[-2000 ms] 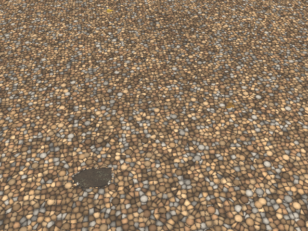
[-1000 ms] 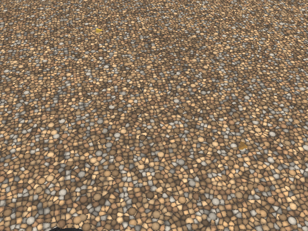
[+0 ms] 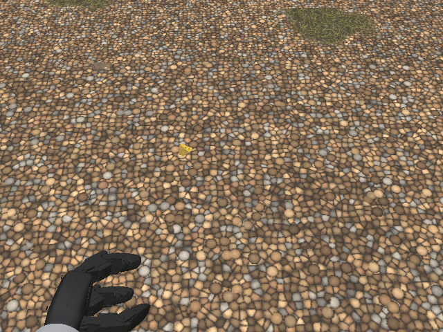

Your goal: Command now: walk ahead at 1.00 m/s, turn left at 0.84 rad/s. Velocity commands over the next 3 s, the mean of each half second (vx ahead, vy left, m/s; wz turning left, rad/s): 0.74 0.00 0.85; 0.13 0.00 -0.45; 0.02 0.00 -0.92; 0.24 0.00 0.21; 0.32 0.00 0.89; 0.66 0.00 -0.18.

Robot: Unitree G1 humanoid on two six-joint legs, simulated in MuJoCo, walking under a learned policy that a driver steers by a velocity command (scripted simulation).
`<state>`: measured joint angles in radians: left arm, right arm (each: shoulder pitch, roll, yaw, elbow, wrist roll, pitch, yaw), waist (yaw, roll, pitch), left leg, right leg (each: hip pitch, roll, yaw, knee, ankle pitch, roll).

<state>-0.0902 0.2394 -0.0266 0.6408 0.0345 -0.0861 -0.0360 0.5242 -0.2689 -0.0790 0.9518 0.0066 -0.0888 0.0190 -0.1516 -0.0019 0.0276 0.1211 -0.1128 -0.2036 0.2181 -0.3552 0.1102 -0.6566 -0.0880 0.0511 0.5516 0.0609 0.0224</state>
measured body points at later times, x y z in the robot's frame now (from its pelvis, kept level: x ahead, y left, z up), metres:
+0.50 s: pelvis +0.42 +0.01 -0.03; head +0.45 +0.04 +0.42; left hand +0.33 +0.30 -0.15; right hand +0.74 -0.12 -0.09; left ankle +0.54 +0.10 -0.73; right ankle +0.28 -0.18 -0.65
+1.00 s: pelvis +0.57 -0.02 +0.00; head +0.61 -0.03 +0.44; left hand +0.67 +0.28 -0.09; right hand +0.78 -0.27 -0.11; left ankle +0.54 +0.11 -0.73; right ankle +0.60 -0.12 -0.73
